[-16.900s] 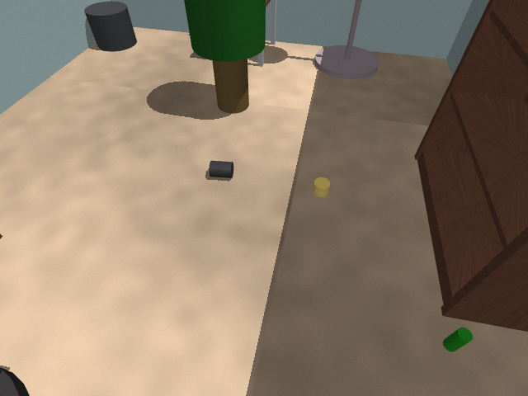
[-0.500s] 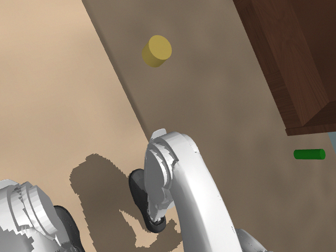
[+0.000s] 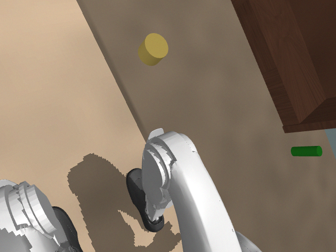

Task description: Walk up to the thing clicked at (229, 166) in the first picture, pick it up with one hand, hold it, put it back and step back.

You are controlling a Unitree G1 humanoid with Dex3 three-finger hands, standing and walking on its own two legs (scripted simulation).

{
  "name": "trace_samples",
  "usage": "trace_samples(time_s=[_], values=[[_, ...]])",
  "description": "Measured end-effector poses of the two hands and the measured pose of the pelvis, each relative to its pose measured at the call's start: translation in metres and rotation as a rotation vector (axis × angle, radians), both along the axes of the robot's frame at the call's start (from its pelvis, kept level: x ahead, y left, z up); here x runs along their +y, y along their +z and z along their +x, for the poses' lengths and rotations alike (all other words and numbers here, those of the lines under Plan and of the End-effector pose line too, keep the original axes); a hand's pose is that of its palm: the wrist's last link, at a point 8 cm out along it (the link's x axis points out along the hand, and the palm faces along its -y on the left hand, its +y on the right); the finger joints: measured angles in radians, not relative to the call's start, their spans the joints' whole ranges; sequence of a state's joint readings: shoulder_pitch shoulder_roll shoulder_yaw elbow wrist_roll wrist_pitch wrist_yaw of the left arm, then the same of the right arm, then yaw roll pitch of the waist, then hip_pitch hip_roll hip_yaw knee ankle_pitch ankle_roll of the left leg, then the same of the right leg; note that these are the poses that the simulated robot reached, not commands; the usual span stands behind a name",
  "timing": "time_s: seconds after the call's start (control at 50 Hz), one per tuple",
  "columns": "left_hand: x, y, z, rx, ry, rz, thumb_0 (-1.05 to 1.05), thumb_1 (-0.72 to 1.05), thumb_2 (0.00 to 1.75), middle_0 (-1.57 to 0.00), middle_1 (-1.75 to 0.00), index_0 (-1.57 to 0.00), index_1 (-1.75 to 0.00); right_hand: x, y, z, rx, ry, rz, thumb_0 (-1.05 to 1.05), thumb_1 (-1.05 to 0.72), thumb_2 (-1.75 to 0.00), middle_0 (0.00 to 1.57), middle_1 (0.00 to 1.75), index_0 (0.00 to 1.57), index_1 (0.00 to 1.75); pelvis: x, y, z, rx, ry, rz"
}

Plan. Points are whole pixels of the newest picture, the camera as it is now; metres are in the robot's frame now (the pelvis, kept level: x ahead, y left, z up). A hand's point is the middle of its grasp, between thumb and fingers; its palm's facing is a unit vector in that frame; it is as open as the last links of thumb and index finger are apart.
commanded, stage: close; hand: left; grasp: from above
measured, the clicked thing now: out of the picture +0.48 +0.34 -0.26
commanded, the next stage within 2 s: settle in 0.76 s
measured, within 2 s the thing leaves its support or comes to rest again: leaves its support in 1.14 s
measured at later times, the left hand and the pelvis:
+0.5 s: hand out of the picture +0.45 +0.34 -0.23, palm faces -0.39 -0.20 -0.90, open 11.4 cm; pelvis +0.00 +0.00 +0.00, yaw +0 degrees
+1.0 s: hand out of the picture +0.45 +0.34 -0.22, palm faces -0.39 -0.18 -0.90, open 11.2 cm; pelvis -0.01 +0.00 +0.01, yaw +0 degrees
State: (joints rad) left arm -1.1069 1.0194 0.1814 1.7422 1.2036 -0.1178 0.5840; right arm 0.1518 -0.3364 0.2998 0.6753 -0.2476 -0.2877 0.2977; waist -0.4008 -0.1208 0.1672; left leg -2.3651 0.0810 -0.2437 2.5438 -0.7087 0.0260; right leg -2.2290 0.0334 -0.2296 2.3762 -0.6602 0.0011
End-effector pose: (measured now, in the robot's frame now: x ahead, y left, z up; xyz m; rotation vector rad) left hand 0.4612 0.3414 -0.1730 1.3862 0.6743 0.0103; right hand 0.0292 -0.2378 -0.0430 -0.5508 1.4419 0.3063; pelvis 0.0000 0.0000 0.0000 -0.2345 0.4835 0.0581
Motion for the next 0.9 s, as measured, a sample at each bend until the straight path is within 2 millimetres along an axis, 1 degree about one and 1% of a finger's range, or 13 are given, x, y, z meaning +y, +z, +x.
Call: trace_samples(time_s=[0.12,0.32,0.58,0.9], values=[[0.0023,0.0013,-0.0064,0.018,-0.001,0.008,0.00,-0.15,0.77,-0.37,-0.81,-0.38,-0.80,-0.0027,0.0013,0.0019,-0.012,0.001,-0.007,0.00,-0.90,-0.90,0.20,0.30,0.20,0.29,0.0009,0.0017,-0.0018,0.000,0.000,-0.001],[0.0035,0.0025,-0.0060,0.009,-0.007,-0.001,0.00,-0.14,0.69,-0.43,-0.74,-0.44,-0.73,-0.0039,0.0047,0.0029,-0.024,0.018,-0.020,0.00,-0.90,-0.90,0.20,0.30,0.20,0.29,0.0005,0.0018,-0.0047,-0.013,0.002,-0.001],[0.0025,0.0042,-0.0054,0.009,-0.028,0.018,-0.01,-0.11,0.59,-0.52,-0.62,-0.52,-0.63,0.0015,0.0062,0.0040,-0.022,0.033,-0.010,0.00,-0.90,-0.90,0.20,0.30,0.20,0.29,0.0010,0.0044,-0.0046,-0.011,0.001,-0.004],[0.0007,0.0059,-0.0062,0.003,-0.028,0.024,-0.02,-0.08,0.48,-0.60,-0.51,-0.59,-0.51,0.0031,0.0089,0.0060,-0.026,0.046,-0.002,0.00,-0.90,-0.90,0.20,0.30,0.20,0.29,0.0003,0.0077,-0.0060,-0.012,0.001,-0.005]])
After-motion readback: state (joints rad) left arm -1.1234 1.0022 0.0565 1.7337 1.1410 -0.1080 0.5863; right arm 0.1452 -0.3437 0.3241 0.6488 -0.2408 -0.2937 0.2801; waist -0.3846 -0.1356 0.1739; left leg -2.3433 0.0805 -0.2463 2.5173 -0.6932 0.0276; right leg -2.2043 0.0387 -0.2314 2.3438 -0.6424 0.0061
